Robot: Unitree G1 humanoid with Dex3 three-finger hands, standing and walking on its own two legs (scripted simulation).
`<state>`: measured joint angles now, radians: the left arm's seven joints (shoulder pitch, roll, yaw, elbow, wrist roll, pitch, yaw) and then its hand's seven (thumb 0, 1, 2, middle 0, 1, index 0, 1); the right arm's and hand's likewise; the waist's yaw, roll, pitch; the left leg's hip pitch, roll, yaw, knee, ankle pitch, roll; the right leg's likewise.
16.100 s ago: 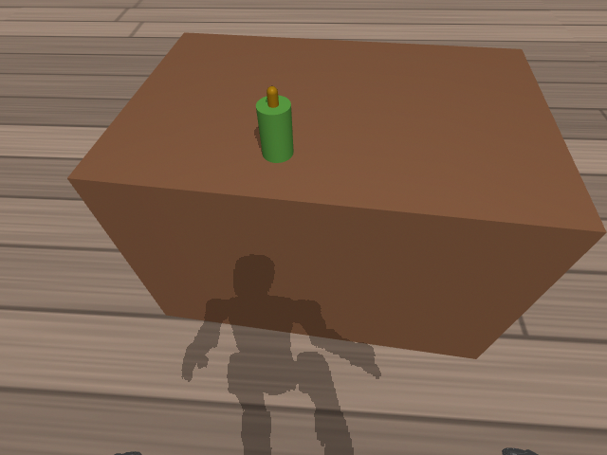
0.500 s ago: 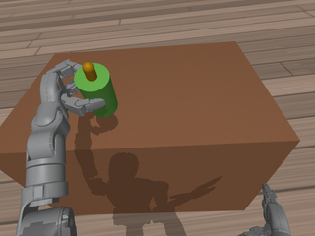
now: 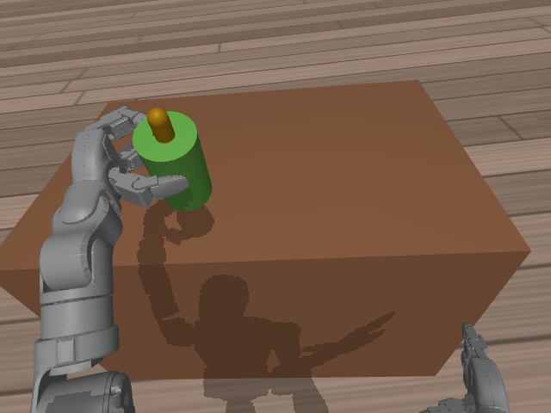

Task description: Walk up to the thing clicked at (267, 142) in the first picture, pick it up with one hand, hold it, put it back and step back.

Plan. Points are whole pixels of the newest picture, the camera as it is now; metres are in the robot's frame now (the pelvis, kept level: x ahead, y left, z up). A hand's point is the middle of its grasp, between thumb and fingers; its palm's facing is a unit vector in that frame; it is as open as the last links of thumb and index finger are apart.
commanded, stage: lift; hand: left
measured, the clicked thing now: (174, 157) +0.36 +0.14 +0.23
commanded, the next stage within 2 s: hold in 0.06 s
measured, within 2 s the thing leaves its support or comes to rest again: neither
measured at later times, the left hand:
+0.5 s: hand (140, 142) +0.36 +0.17 +0.26, palm faces +0.14 -0.99 -0.01, open 10.3 cm
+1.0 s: hand (131, 151) +0.34 +0.18 +0.26, palm faces +0.16 -0.99 -0.01, open 10.3 cm
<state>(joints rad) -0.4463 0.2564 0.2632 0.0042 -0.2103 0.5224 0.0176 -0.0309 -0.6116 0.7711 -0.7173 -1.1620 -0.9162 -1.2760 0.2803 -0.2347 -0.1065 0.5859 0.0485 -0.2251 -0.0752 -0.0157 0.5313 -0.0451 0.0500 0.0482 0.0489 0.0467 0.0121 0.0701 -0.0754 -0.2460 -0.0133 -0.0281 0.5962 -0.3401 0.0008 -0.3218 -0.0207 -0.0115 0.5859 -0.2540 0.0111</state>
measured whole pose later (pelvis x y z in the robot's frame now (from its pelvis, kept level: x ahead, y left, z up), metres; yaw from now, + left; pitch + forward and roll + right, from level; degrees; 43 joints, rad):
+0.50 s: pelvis +0.01 +0.01 +0.00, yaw +0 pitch -1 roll +0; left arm -0.46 0.25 0.28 -0.11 -0.24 0.65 0.01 -0.03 -0.61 0.75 -0.72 -1.17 -0.92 -1.28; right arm 0.26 -0.24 -0.13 0.63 0.06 -0.25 -0.06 -0.02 0.53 -0.05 0.05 0.05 0.05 0.05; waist 0.03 0.09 -0.08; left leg -0.22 -0.02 -0.03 0.58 -0.35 0.01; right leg -0.29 -0.03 -0.02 0.56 -0.26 0.02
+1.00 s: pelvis +0.00 +0.01 +0.00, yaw +0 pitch -2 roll +0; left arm -0.42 0.26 0.28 -0.18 -0.24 0.68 0.03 -0.03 -0.61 0.74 -0.72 -1.19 -0.93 -1.31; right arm 0.25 -0.24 -0.13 0.65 0.06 -0.25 -0.04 -0.02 0.52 -0.05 0.05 0.05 0.05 0.05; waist 0.02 0.09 -0.07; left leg -0.22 -0.02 -0.03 0.58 -0.33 0.01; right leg -0.29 -0.03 -0.01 0.56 -0.24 0.02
